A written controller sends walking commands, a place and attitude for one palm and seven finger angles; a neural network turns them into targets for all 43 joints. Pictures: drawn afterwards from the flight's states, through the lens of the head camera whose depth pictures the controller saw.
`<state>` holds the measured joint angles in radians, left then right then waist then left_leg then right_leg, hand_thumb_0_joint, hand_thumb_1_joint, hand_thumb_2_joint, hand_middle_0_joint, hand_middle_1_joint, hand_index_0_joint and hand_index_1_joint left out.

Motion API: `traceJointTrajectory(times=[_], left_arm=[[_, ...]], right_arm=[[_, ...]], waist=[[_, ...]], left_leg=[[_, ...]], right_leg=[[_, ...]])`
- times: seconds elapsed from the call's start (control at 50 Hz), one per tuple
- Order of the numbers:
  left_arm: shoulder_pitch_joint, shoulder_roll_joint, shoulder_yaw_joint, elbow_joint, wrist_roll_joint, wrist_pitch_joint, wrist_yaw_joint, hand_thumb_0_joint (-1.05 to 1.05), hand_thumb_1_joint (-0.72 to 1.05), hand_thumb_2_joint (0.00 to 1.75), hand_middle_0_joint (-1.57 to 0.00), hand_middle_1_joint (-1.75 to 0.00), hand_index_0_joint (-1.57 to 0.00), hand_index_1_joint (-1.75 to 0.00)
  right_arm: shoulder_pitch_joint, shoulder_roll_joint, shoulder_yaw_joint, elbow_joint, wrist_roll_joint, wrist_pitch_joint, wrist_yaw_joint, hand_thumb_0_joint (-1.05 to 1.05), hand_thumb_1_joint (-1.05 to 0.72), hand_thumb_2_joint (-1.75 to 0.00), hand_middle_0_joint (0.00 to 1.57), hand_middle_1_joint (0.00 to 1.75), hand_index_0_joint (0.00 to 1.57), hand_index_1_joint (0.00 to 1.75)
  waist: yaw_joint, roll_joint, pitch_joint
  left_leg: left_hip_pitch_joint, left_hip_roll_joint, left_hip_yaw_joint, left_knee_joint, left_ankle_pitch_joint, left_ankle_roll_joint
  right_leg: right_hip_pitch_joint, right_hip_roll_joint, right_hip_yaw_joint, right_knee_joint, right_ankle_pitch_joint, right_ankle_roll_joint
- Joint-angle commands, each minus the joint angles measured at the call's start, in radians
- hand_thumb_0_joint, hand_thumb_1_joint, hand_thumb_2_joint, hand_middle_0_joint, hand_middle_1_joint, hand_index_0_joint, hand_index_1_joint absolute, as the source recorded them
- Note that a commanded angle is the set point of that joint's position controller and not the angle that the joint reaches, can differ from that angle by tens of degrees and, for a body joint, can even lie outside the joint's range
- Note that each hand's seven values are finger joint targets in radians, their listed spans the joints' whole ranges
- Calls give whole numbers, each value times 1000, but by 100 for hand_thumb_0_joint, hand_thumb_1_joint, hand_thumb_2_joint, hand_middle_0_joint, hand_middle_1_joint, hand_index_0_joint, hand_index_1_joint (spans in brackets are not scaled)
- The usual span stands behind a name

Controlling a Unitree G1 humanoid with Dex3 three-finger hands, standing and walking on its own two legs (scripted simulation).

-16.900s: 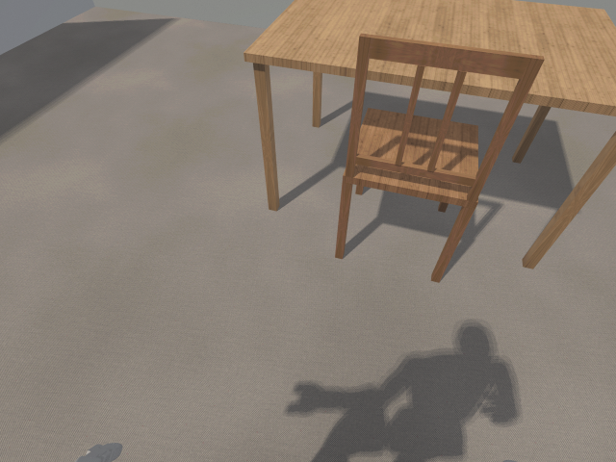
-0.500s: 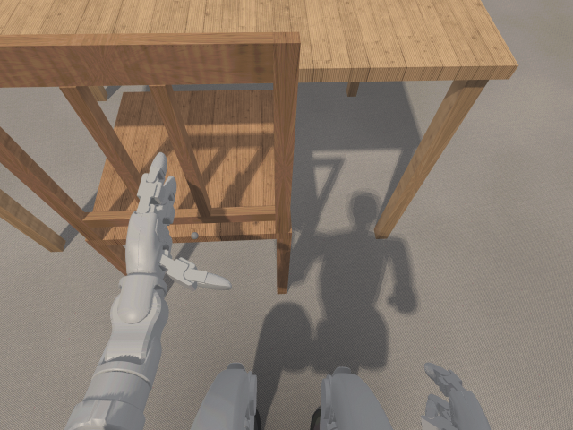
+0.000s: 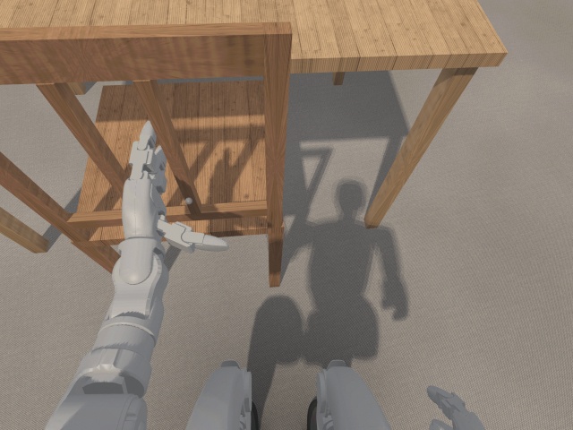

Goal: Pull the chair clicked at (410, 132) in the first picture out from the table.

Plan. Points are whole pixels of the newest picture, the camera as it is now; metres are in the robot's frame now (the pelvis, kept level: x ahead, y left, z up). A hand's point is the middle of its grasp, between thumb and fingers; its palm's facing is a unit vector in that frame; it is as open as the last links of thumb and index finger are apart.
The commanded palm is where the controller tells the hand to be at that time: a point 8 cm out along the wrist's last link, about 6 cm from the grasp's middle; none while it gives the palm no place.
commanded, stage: push the fingers through the gap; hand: left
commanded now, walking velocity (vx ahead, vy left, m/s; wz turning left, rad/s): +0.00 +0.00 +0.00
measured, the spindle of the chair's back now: (107, 163) +0.48 +0.26 +0.03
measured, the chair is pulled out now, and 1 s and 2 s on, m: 0.00 0.00 0.01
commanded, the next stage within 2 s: hook a spindle and tug to test in 0.74 s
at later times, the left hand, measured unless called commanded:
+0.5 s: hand (195, 176) +0.46 +0.13 +0.02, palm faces +0.11 -0.99 -0.04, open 16.9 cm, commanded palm +0.42 +0.18 +0.03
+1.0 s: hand (195, 178) +0.46 +0.13 +0.02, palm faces +0.10 -0.99 -0.03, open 16.7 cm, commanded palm +0.42 +0.17 +0.03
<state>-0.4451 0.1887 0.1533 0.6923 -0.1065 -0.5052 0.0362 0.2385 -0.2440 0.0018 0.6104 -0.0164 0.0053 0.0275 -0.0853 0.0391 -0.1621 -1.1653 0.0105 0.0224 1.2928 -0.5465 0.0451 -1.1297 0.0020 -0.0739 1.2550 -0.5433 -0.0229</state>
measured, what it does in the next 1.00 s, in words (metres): stands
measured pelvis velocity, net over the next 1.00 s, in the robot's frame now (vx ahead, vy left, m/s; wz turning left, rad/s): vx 0.00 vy -0.01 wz -0.01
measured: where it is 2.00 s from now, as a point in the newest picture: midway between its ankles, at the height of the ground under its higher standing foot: outside the picture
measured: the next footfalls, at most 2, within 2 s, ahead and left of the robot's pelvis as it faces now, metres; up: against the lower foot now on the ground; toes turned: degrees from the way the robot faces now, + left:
none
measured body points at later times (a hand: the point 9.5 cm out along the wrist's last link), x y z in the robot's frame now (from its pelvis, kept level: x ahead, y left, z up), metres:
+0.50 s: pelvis +0.00 +0.00 +0.00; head +0.14 +0.00 +0.43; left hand +0.45 +0.18 +0.03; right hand +0.06 -0.26 -0.13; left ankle +0.03 +0.09 -0.62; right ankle +0.03 -0.11 -0.62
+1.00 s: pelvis +0.00 -0.01 +0.00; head +0.14 +0.00 +0.43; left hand +0.45 +0.18 +0.03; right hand +0.08 -0.26 -0.13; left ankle +0.03 +0.09 -0.62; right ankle +0.03 -0.11 -0.62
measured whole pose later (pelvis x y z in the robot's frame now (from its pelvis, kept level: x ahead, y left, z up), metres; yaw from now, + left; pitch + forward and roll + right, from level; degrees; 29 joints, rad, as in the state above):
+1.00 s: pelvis +0.00 -0.01 +0.00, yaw +0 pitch +25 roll -2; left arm -0.62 0.23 0.24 0.91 -0.07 -0.56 0.04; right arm 0.26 -0.24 0.00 0.61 -0.03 0.07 0.05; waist -0.12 0.04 -0.16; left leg -1.19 0.02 0.03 1.29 -0.55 0.04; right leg -1.16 0.01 -0.07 1.26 -0.54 -0.03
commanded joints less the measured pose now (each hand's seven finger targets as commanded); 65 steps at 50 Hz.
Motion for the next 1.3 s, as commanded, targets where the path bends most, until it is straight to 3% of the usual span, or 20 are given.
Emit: traceJointTrajectory(times=[0.0,0.06,0.14,0.2,0.24,0.3,0.34,0.38,0.46,0.52,0.6,0.68,0.78,0.82,0.88,0.94,0.98,1.08,1.12,1.28], left_arm=[[-319,109,27,-141,19,-66,13,0,-50,30,-6,-8,-6,-8],[-393,124,45,-100,27,-72,28,0,-50,30,-6,-8,-6,-8],[-445,177,92,-90,39,-102,39,0,-50,30,-6,-8,-6,-8],[-509,148,60,-40,50,-109,34,0,-50,30,-6,-8,-6,-8],[-499,159,76,-30,49,-110,31,0,-50,30,-6,-8,-6,-8],[-513,157,79,13,45,-100,25,0,-50,30,-6,-8,-6,-8],[-534,200,115,37,46,-100,25,0,-50,30,-6,-8,-6,-8],[-485,215,138,34,45,-106,22,0,-50,30,-6,-8,-6,-8],[-519,194,110,-3,39,-124,9,0,-50,30,-6,-8,-6,-8],[-495,222,136,5,36,-129,5,0,-50,30,-6,-8,-6,-8],[-506,168,82,-19,35,-134,-7,0,-50,30,-6,-8,-6,-8],[-538,197,108,28,35,-129,-1,0,-50,30,-6,-8,-6,-8],[-526,199,113,6,38,-142,0,0,-50,30,-6,-8,-6,-8],[-529,181,95,20,40,-137,-1,0,-50,30,-6,-8,-6,-8],[-511,184,101,24,42,-126,1,0,-50,30,-11,-24,-11,-24],[-505,181,105,30,35,-118,2,0,-50,30,-17,-41,-17,-41],[-508,185,104,-10,34,-124,3,0,-50,30,-20,-52,-20,-52],[-506,194,111,8,36,-123,6,0,-50,30,-29,-79,-29,-79],[-528,186,101,1,40,-128,6,0,-50,30,-32,-90,-32,-90],[-543,173,89,10,40,-128,9,0,-5,49,-46,-134,-46,-134]], right_arm=[[90,-156,-61,-90,-4,-11,-5,0,-90,-90,20,30,20,30],[93,-156,-59,-86,-6,-2,-5,0,-90,-90,20,30,20,30],[110,-154,-59,-85,-14,3,-3,0,-90,-90,20,30,20,30],[125,-156,-59,-71,-16,10,0,0,-90,-90,20,30,20,30],[132,-159,-62,-70,-18,15,3,0,-90,-90,20,30,20,30],[142,-159,-61,-67,-18,26,5,0,-90,-90,20,30,20,30],[150,-160,-60,-63,-20,32,4,0,-90,-90,20,30,20,30],[151,-159,-60,-77,-20,36,6,0,-90,-90,20,30,20,30],[149,-152,-60,-77,-19,41,9,0,-90,-90,20,30,20,30],[152,-155,-61,-73,-17,41,6,0,-90,-90,20,30,20,30],[147,-150,-63,-70,-15,38,8,0,-90,-90,20,30,20,30],[148,-157,-62,-62,-16,39,4,0,-90,-90,20,30,20,30],[143,-156,-63,-73,-20,39,6,0,-90,-90,20,30,20,30],[139,-154,-62,-72,-18,43,8,0,-90,-90,20,30,20,30],[142,-155,-61,-79,-18,46,9,0,-90,-90,20,30,20,30],[141,-154,-62,-79,-18,51,7,0,-90,-90,20,30,20,30],[138,-154,-61,-86,-19,49,8,0,-90,-90,20,30,20,30],[140,-155,-61,-77,-18,48,6,0,-90,-90,20,30,20,30],[138,-153,-61,-75,-17,46,5,0,-90,-90,20,30,20,30],[146,-159,-62,-71,-21,46,7,0,-90,-90,20,30,20,30]], waist=[[-32,15,-441],[-45,0,-409],[-35,20,-474],[-65,19,-457],[-51,52,-486],[-63,36,-483],[-61,0,-474],[-39,9,-499],[-54,4,-492],[-47,1,-489],[-58,43,-487],[-70,14,-432],[-53,34,-500],[-62,30,-481],[-53,41,-488],[-59,0,-477],[-49,34,-509],[-59,-3,-466],[-60,20,-464],[-63,41,-488]], left_leg=[[371,6,-91,-171,350,-34],[324,0,-83,-171,291,-28],[342,0,-78,-161,327,-28],[354,5,-89,-156,329,-28],[374,5,-89,-158,350,-32],[357,3,-81,-152,360,-27],[310,-2,-72,-146,329,-21],[306,-5,-66,-151,347,-20],[291,-7,-53,-147,329,-15],[290,-7,-52,-148,332,-16],[331,-4,-56,-150,343,-20],[295,-5,-61,-151,294,-15],[332,-6,-63,-143,339,-18],[322,-6,-62,-142,327,-19],[323,-7,-63,-145,338,-19],[305,-8,-58,-142,340,-16],[325,-8,-60,-142,358,-18],[297,-7,-60,-146,315,-16],[311,-6,-64,-148,319,-19],[357,-2,-80,-153,344,-24]], right_leg=[[159,19,29,-151,275,-7],[162,19,37,-163,241,-5],[189,20,45,-150,273,-6],[146,23,39,-149,266,-4],[151,22,39,-146,277,-8],[163,23,43,-151,300,-5],[198,25,53,-157,296,-2],[233,26,57,-154,322,-5],[253,25,68,-167,328,0],[260,26,70,-168,335,-1],[224,25,64,-168,330,-1],[199,25,62,-175,284,0],[210,25,60,-157,315,-4],[204,25,61,-162,308,-1],[207,25,59,-157,318,-3],[229,26,63,-166,333,1],[231,26,63,-156,344,-2],[225,28,61,-168,308,0],[207,26,59,-164,303,-2],[174,29,46,-156,293,-6]])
